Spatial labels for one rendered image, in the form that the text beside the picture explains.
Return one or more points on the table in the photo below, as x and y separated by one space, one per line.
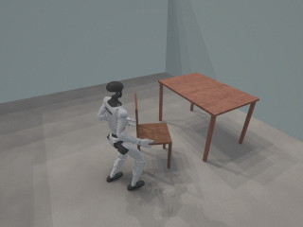
210 95

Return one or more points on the right robot hand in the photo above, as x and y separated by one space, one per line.
145 143

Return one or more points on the left robot upper arm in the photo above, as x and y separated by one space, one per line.
101 116

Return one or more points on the left robot shin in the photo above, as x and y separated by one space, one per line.
117 165

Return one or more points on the chair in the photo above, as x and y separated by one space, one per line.
158 132

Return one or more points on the right robot foot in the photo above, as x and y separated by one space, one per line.
137 185

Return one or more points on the left robot hand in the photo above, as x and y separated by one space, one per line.
130 124

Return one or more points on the right robot forearm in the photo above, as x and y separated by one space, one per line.
127 138

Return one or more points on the right robot upper arm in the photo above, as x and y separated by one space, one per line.
122 115

